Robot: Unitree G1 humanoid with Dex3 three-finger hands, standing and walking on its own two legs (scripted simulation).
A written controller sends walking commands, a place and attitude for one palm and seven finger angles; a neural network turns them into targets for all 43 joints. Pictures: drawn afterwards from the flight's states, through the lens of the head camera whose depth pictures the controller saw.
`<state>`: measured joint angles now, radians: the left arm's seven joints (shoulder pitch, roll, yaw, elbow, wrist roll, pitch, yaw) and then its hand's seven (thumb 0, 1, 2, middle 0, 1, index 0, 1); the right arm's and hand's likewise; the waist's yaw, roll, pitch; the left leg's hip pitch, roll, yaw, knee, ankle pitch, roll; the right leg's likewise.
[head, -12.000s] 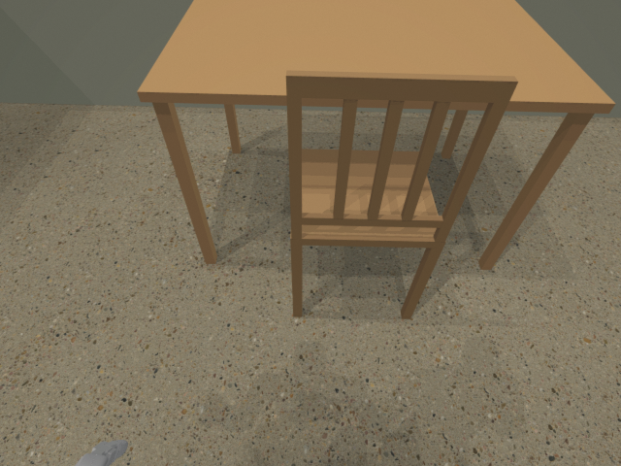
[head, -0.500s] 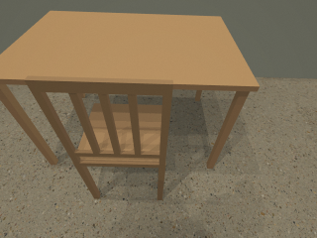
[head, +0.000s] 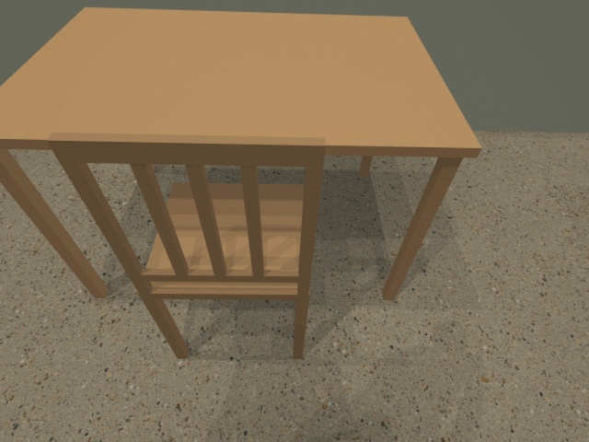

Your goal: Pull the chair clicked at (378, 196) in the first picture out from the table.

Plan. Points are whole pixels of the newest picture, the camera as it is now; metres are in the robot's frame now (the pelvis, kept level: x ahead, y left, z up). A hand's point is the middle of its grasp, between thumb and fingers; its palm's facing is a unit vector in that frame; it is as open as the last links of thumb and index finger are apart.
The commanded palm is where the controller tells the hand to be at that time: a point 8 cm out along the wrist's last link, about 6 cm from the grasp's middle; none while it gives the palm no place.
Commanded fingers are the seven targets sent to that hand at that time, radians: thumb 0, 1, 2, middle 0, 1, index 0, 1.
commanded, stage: look again from close up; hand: left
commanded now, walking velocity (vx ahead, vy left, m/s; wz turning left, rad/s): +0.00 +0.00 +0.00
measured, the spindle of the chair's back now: (209, 226) +0.51 +0.20 -0.07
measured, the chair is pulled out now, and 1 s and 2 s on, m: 0.00 0.00 0.00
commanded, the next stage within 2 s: shuffle to correct the standing spot in 0.04 s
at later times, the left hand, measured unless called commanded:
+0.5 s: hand out of the picture +0.00 +0.15 -0.18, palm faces +0.07 -0.98 -0.16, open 7.4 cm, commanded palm none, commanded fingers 0.00 0.90 0.90 -0.20 -0.30 -0.20 -0.30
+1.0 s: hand out of the picture +0.11 +0.21 -0.19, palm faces +0.03 -0.97 -0.25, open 7.4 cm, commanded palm none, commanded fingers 0.00 0.90 0.90 -0.20 -0.30 -0.20 -0.30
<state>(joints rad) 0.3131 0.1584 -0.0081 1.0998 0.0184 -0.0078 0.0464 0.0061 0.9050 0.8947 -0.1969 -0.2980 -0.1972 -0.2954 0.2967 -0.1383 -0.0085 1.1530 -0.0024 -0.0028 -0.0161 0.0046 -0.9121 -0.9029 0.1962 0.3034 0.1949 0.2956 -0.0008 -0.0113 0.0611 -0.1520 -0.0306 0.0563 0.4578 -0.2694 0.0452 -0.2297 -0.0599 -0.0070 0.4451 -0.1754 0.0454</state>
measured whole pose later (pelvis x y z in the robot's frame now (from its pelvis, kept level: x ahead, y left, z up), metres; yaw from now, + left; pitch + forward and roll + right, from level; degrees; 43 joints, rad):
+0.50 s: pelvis +0.05 +0.00 -0.01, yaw +0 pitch +0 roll -1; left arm 0.40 0.11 0.02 1.10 0.02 -0.03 0.03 0.00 0.91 0.89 -0.20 -0.30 -0.20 -0.30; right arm 0.35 -0.13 -0.02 1.14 -0.01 -0.01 -0.02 0.00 -0.91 -0.90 0.20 0.30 0.19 0.30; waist 0.00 0.01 0.01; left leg -0.16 -0.01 0.04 0.56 -0.39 0.04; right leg -0.24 -0.04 -0.02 0.55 -0.31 0.03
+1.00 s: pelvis +0.08 +0.03 -0.02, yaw +0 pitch -1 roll -1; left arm 0.24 0.17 0.03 1.00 0.02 0.01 0.07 0.00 0.90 0.89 -0.20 -0.30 -0.20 -0.30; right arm 0.22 -0.18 -0.04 1.01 0.00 0.01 -0.03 0.01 -0.92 -0.90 0.20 0.30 0.19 0.30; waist -0.01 0.01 0.11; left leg -0.27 -0.01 0.05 0.63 -0.29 0.02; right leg -0.27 -0.09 -0.05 0.68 -0.36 0.04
